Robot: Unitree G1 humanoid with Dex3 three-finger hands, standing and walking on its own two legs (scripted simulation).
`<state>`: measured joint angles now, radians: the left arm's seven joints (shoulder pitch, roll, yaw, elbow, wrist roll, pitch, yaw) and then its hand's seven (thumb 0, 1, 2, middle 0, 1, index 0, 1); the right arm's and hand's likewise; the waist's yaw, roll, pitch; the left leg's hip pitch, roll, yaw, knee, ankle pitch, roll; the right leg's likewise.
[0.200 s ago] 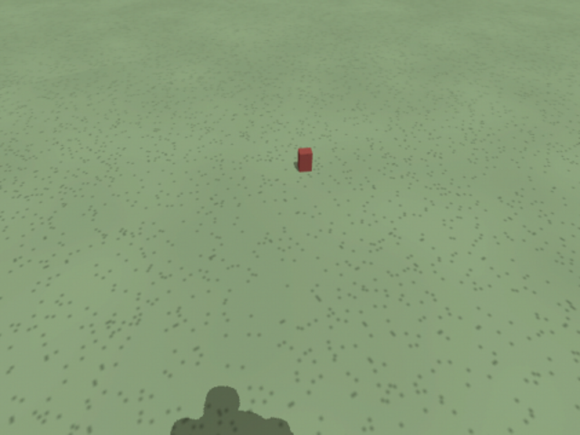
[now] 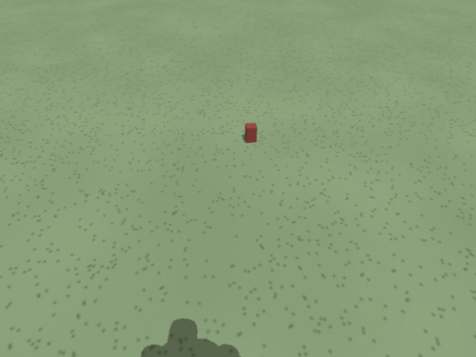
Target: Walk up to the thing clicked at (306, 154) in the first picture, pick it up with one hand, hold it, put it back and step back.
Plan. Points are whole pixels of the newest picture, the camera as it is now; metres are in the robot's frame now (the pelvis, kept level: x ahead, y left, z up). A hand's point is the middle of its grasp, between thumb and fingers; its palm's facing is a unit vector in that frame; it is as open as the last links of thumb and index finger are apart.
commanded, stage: stand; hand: left
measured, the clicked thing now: (250, 133) +1.69 -0.06 -0.72
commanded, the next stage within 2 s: walk up in 0.92 s
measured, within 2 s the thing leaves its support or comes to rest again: neither
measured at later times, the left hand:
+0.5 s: hand out of the picture +0.07 +0.25 -0.16, palm faces -0.03 -0.94 -0.34, open 7.3 cm
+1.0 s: hand out of the picture +0.07 +0.25 -0.15, palm faces -0.09 -0.94 -0.34, open 7.3 cm
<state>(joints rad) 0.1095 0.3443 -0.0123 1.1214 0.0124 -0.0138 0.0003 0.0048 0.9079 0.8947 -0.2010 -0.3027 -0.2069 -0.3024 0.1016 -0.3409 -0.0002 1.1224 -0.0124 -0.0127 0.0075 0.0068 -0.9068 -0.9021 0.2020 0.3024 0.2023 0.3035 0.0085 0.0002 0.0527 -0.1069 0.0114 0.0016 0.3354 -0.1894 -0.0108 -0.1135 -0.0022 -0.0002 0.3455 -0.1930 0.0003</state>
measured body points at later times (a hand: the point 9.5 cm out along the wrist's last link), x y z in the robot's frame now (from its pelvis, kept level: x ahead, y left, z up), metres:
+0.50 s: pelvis +0.00 +0.00 +0.00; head +0.02 +0.00 +0.45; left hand +0.08 +0.30 -0.13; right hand +0.08 -0.30 -0.13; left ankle +0.00 +0.13 -0.75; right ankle +0.00 -0.12 -0.75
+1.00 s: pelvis +0.01 +0.00 +0.00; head +0.02 -0.01 +0.45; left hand +0.08 +0.30 -0.13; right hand +0.09 -0.31 -0.13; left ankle -0.02 +0.13 -0.74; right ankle +0.00 -0.12 -0.75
